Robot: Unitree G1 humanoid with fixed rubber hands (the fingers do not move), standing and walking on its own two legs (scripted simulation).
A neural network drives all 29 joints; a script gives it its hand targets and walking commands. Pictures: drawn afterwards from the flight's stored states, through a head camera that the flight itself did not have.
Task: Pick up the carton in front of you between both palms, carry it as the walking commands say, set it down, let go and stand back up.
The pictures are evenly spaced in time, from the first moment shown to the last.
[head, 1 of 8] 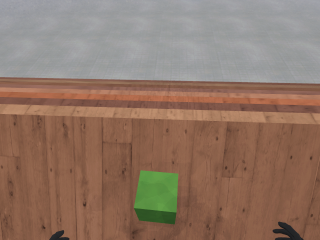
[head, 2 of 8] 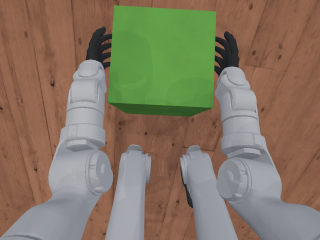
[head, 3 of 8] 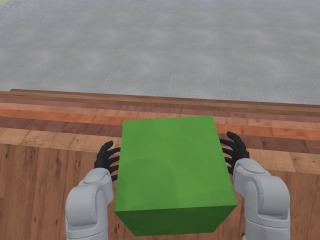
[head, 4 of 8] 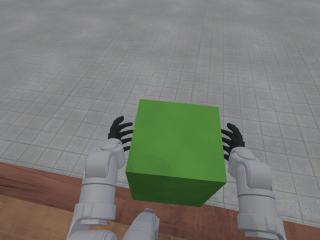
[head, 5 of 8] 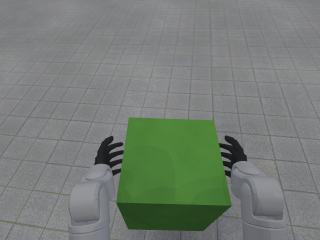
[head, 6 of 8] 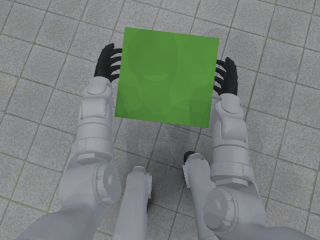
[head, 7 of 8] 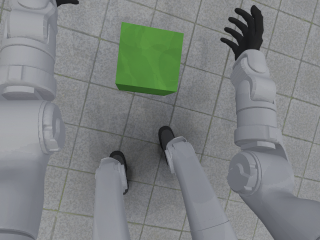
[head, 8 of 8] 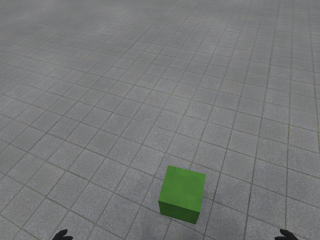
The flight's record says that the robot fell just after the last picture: no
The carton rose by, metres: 0.68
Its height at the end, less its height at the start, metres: -1.59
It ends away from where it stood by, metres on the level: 5.66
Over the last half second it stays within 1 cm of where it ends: yes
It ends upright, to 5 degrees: yes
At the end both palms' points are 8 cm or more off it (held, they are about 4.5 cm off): yes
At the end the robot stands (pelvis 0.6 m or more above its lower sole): yes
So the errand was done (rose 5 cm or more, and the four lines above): yes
